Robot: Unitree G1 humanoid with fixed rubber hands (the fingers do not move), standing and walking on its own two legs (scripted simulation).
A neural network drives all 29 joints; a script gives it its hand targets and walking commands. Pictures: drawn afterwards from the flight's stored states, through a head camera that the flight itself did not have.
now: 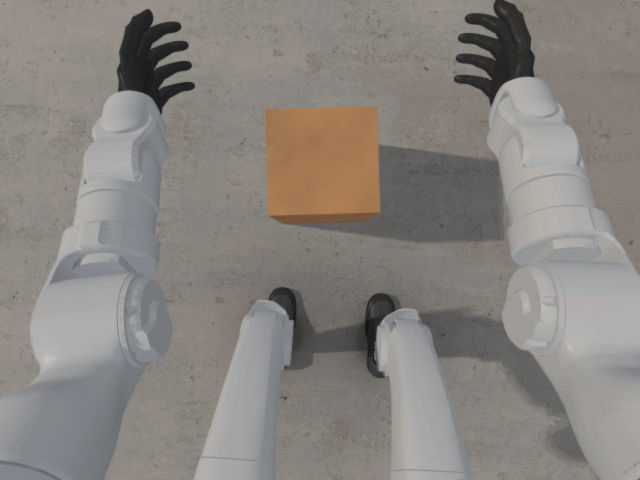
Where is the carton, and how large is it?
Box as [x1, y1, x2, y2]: [265, 106, 379, 223]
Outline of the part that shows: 376,106 265,109 268,215 283,223 365,220 379,212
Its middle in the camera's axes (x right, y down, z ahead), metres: +0.01 -0.15 +0.85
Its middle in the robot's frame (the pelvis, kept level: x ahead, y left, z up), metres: +0.50 +0.04 -0.52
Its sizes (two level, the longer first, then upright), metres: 0.210 0.200 0.250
